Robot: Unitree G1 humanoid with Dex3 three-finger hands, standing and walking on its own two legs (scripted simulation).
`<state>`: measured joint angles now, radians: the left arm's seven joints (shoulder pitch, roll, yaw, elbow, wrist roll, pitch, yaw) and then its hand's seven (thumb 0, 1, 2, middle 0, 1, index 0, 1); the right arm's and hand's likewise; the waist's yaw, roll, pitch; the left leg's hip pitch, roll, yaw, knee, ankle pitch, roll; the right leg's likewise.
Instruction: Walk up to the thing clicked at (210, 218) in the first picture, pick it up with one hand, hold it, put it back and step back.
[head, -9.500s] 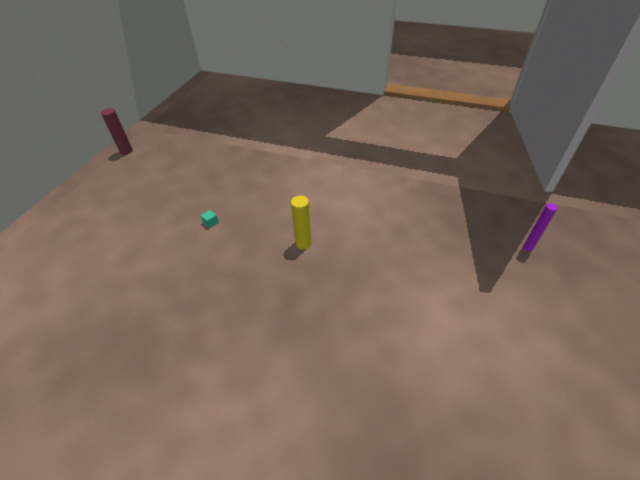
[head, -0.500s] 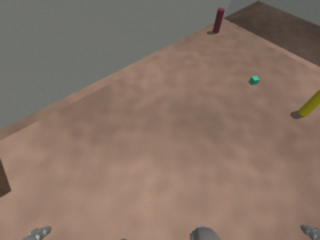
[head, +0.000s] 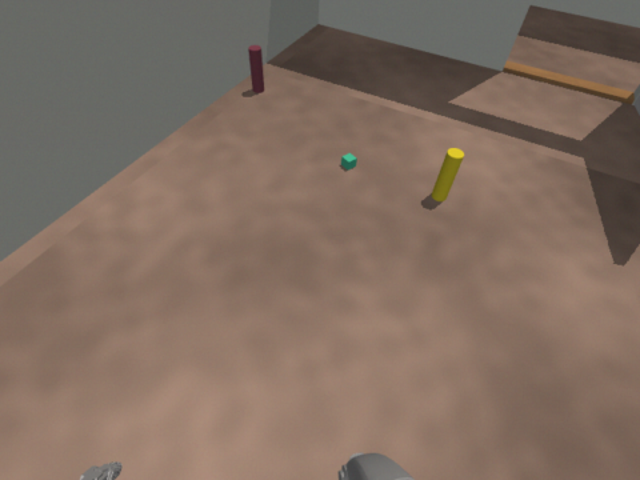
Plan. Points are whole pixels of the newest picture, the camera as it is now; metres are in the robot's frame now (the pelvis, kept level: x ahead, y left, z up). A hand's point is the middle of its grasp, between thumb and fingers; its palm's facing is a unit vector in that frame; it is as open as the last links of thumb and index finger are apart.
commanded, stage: walk up
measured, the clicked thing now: (348, 161) +1.57 -0.24 -0.72
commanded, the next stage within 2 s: none
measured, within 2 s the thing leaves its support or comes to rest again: neither
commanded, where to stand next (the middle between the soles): +0.07 -0.01 m, yaw -18 degrees
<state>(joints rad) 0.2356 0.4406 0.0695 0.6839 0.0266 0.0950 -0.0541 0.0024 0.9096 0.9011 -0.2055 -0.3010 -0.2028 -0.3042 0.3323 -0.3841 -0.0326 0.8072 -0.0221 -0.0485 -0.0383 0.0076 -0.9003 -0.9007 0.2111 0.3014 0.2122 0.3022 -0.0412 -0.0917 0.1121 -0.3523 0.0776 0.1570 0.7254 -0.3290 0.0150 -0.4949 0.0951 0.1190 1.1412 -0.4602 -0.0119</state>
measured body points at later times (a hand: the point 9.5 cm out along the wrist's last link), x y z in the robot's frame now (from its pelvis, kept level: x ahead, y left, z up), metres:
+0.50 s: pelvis +0.01 -0.07 +0.00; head +0.07 -0.11 +0.44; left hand +0.12 +0.25 -0.09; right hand +0.09 -0.40 -0.13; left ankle +0.07 +0.08 -0.67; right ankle +0.00 -0.19 -0.71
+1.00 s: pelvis -0.02 -0.02 -0.01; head -0.01 -0.03 +0.44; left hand +0.17 +0.26 -0.11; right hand -0.03 -0.35 -0.13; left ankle +0.05 +0.11 -0.71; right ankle -0.01 -0.14 -0.71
